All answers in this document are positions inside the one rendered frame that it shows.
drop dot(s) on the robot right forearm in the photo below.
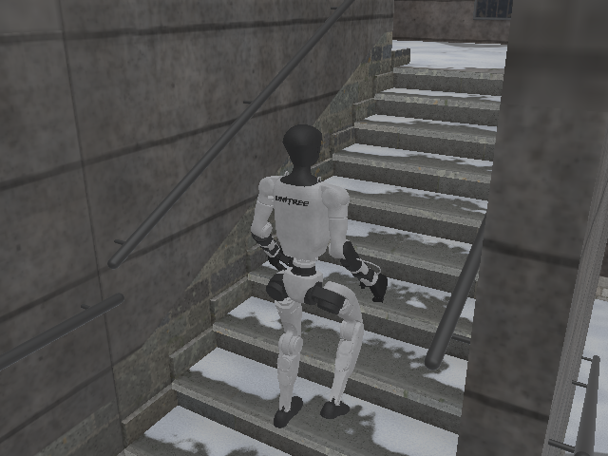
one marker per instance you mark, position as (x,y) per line
(358,268)

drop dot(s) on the robot left forearm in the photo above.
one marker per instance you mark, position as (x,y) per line
(268,244)

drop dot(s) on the left robot upper arm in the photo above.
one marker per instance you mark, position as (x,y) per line
(264,207)

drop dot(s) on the left robot hand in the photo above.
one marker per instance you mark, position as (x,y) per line
(281,257)

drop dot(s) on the right robot upper arm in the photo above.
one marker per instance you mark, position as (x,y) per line
(336,199)

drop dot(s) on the humanoid robot head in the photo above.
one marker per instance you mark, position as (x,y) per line
(302,143)

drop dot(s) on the right robot foot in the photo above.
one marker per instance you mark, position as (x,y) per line
(331,411)

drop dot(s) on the right robot hand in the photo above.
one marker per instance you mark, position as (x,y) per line
(378,289)

